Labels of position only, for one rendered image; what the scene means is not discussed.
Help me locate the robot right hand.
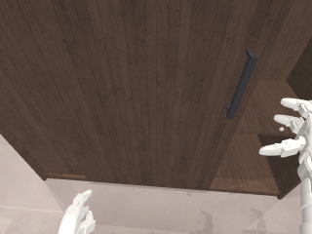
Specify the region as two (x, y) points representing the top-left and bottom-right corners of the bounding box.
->
(258, 97), (312, 158)

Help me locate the handle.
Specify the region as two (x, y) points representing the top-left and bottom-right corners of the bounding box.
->
(226, 49), (258, 120)

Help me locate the robot left hand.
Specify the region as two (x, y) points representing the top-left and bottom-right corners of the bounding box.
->
(58, 189), (96, 234)

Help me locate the wardrobe door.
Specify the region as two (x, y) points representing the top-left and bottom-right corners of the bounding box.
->
(0, 23), (84, 176)
(0, 0), (295, 191)

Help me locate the robot right forearm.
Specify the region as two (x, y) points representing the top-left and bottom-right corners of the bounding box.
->
(297, 146), (312, 234)

